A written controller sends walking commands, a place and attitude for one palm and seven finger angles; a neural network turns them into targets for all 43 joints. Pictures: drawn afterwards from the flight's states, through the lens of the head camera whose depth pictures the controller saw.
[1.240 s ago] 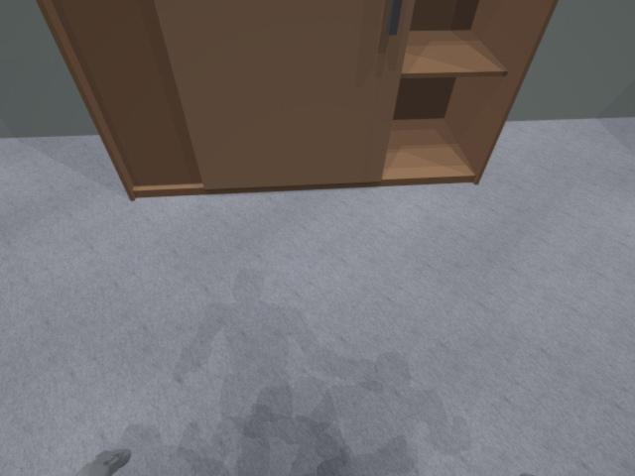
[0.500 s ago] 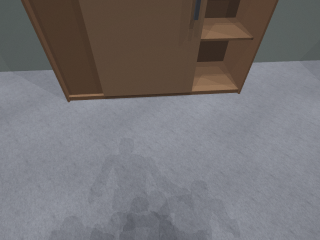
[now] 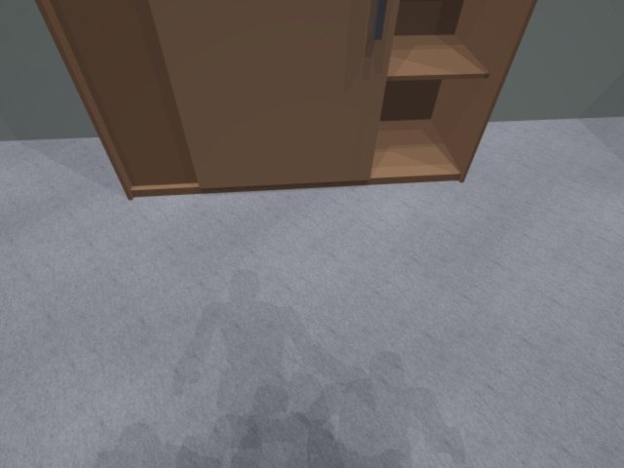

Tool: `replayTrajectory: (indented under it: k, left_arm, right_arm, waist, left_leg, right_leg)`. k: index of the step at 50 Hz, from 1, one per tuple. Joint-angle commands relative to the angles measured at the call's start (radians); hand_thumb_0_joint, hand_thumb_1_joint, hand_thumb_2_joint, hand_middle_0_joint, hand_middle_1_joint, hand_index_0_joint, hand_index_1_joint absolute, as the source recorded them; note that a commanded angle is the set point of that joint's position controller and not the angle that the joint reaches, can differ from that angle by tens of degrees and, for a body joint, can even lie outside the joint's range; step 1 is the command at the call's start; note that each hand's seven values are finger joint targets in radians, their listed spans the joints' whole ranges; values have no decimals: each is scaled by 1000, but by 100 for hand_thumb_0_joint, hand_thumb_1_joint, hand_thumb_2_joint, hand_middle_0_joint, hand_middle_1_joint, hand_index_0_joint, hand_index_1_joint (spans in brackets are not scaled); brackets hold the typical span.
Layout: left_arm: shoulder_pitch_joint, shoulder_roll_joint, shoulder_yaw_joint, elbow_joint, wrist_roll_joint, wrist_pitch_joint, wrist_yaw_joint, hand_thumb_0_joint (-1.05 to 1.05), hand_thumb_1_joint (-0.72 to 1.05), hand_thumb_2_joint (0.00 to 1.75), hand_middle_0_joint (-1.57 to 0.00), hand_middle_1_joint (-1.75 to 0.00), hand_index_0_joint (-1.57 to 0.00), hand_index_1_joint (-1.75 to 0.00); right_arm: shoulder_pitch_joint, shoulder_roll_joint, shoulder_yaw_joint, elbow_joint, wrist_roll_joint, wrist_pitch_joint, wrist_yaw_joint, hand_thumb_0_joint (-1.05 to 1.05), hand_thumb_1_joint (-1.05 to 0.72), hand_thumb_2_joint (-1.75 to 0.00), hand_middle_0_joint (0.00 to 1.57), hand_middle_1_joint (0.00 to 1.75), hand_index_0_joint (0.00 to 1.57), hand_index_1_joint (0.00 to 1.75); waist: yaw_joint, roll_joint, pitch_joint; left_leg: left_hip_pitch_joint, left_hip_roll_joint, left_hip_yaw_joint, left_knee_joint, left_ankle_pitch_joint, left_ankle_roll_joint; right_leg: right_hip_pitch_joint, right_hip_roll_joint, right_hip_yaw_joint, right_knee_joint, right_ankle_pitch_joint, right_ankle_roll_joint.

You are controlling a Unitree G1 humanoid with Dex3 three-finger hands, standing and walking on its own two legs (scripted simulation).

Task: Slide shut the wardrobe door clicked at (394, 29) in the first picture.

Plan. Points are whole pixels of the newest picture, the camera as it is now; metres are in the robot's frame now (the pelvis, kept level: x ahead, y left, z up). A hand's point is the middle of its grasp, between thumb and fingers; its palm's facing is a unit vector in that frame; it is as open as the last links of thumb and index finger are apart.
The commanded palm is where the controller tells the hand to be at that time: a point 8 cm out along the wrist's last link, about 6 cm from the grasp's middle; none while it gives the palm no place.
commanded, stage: look at it before walking up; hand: left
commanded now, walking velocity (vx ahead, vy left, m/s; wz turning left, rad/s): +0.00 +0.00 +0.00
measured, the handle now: out of the picture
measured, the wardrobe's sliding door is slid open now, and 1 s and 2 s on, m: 0.48 0.48 0.48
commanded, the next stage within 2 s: walk to a spot facing it in 0.30 s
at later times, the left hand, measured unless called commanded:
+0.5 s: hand out of the picture +0.08 +0.24 -0.16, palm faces -0.02 -0.95 -0.33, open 7.4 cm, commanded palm none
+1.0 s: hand out of the picture +0.11 +0.12 -0.16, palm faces -0.19 -0.96 -0.20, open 7.3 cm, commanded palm none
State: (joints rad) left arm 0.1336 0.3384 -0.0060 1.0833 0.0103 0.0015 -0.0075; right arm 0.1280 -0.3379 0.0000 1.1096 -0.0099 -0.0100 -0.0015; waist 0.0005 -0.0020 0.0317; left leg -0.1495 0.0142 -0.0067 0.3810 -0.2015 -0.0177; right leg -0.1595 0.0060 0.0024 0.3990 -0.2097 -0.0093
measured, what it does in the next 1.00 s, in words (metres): walks ahead, turning right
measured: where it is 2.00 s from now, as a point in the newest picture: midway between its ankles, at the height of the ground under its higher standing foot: (355, 398)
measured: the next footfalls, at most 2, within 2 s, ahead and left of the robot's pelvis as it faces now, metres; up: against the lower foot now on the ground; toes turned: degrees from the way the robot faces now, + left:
left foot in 1.32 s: +0.44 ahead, -0.01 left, +0.00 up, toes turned -17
right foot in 2.00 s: +0.56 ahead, -0.27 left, +0.00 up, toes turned -51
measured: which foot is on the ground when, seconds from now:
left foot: down 0.00-0.78, up 0.80-1.00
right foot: down 0.00-1.00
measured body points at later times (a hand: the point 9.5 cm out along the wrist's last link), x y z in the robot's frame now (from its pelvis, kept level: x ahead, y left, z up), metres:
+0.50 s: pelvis +0.01 +0.00 +0.00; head +0.01 +0.00 +0.45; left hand +0.08 +0.29 -0.14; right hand +0.08 -0.29 -0.13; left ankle +0.00 +0.13 -0.74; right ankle +0.01 -0.11 -0.74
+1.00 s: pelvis +0.12 -0.06 +0.00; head +0.13 -0.07 +0.45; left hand +0.13 +0.17 -0.15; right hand +0.12 -0.31 -0.15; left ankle +0.18 +0.08 -0.65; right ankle +0.05 -0.11 -0.74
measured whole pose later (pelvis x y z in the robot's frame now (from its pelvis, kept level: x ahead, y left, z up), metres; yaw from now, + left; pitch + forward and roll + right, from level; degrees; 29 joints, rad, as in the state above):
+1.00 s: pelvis +0.12 -0.06 +0.00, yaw -16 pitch +0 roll +1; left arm 0.43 0.15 0.03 1.04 0.02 -0.05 -0.01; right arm 0.19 -0.21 -0.06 1.02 -0.02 -0.01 0.01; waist 0.03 0.01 0.04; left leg -0.59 0.11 0.05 1.15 -0.24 -0.06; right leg -0.11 0.07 0.01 0.39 -0.28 -0.09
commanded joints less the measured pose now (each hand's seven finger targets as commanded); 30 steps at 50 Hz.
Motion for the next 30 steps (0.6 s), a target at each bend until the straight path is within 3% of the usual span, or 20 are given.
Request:
replayTrajectory:
  k: [1, 20, 22, 23, 26, 28, 30]
  left_arm:
    - [-39, 205, 41, -66, 1, -27, 17, 0, 90, 90, -20, -30, -20, -30]
    - [-35, 209, 41, -63, 1, -30, 19, 0, 90, 90, -20, -30, -20, -30]
    - [22, 105, 21, -38, 0, -10, 20, 0, 90, 90, -20, -30, -20, -30]
    - [48, 90, 20, -37, 3, 1, 17, 0, 90, 90, -20, -30, -20, -30]
    - [64, 100, 38, -72, 11, 18, -1, 0, 90, 90, -20, -30, -20, -30]
    - [85, 92, 50, -102, 14, 18, -10, 0, 90, 90, -20, -30, -20, -30]
    - [96, 53, 55, -128, 13, 8, -19, 0, 90, 90, -20, -30, -20, -30]
  right_arm:
    - [-41, -202, -36, -66, 0, -26, -13, 0, -90, -90, 20, 30, 20, 30]
    - [-51, -204, -34, -63, 2, -25, -14, 0, -90, -90, 20, 30, 20, 30]
    - [4, -100, -11, -41, -6, -11, -12, 0, -90, -90, 20, 30, 20, 30]
    - [33, -82, -12, -39, -9, -3, -10, 0, -90, -90, 20, 30, 20, 30]
    - [59, -110, -32, -60, -15, 7, -9, 0, -90, -90, 20, 30, 20, 30]
    - [83, -134, -49, -80, -14, 6, -10, 0, -90, -90, 20, 30, 20, 30]
    - [120, -161, -68, -93, -12, -6, -13, 0, -90, -90, 20, 30, 20, 30]
  waist:
    - [1, 2, -64]
    - [2, 8, -65]
    - [1, -1, -64]
    - [2, 1, -53]
    - [1, 8, 60]
    - [-3, 49, 90]
    - [-16, 132, 91]
  left_leg:
    - [13, 104, -88, -61, 115, 43]
    - [33, 108, -82, -69, 145, 39]
    - [41, 105, -46, -45, 42, 21]
    - [37, 103, -36, -32, -63, 21]
    - [-41, 118, -51, -55, -348, 40]
    - [-35, 160, -90, -70, -441, 67]
    - [4, 256, -188, -131, -474, 122]
  right_leg:
    - [3, -121, 114, -75, 106, -24]
    - [21, -123, 110, -82, 157, -23]
    - [-5, -109, 119, -76, 38, -13]
    - [-37, -100, 130, -71, -79, -16]
    - [-161, -57, 155, -48, -321, -30]
    - [-242, -23, 139, 31, -354, -35]
    - [-311, 32, 54, 214, -274, -23]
